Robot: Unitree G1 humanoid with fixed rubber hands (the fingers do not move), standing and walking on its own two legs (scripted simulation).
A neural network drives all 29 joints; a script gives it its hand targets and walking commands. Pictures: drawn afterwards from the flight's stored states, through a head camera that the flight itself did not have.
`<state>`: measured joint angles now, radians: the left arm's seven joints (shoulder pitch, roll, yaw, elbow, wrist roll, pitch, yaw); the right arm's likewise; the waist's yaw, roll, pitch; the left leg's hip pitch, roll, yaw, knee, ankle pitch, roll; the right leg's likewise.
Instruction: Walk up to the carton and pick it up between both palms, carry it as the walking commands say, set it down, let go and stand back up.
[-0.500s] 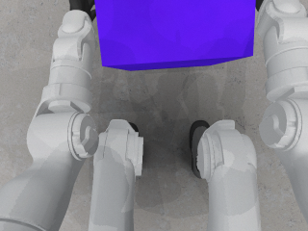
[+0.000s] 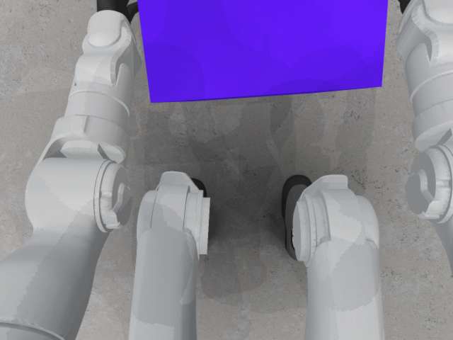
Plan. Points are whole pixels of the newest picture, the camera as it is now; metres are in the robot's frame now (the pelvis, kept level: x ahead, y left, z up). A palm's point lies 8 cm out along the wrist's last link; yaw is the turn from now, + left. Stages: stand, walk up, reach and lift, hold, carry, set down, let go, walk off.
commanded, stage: set down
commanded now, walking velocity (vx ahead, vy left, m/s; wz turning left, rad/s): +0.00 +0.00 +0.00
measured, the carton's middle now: (253, 17) +0.54 -0.01 -0.24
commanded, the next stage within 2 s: let go in 1.38 s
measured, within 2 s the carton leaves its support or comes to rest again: neither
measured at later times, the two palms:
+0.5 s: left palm out of the picture +0.55 +0.19 -0.06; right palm out of the picture +0.56 -0.23 -0.06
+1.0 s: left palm out of the picture +0.54 +0.20 +0.09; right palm out of the picture +0.56 -0.24 +0.09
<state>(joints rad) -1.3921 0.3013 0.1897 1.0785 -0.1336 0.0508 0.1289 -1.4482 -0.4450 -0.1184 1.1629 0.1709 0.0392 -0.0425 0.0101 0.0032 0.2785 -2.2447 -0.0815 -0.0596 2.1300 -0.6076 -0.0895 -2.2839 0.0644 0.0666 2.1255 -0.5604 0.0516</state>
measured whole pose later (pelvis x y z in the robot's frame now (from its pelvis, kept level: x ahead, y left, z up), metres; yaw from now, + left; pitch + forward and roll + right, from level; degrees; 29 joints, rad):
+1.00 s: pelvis +0.02 +0.00 +0.18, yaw -1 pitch +47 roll +2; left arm -1.13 0.28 0.29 0.80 -0.06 0.20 0.06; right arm -1.23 -0.45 -0.24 0.96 0.06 0.18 0.06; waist 0.03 -0.01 -0.05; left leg -1.82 -0.04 -0.06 1.47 -0.47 -0.06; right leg -1.86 0.04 0.07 1.47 -0.43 0.03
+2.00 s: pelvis +0.11 +0.01 +0.36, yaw -2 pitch +21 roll +0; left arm -0.12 0.18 0.11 0.57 0.03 0.03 -0.06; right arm -0.17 -0.21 -0.17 0.61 -0.06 0.02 0.06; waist 0.02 0.02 -0.09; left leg -0.71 -0.02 -0.06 0.63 -0.29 -0.01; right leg -0.73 0.00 0.07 0.62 -0.26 0.03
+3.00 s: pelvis +0.14 +0.01 +0.38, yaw -1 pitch +1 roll -1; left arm 0.18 0.34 0.06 0.67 0.04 0.04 0.01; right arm 0.19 -0.35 -0.04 0.67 -0.03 0.03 -0.02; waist 0.01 -0.01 0.03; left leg -0.19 -0.01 -0.07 0.52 -0.34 0.00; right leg -0.19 0.01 0.06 0.47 -0.30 0.03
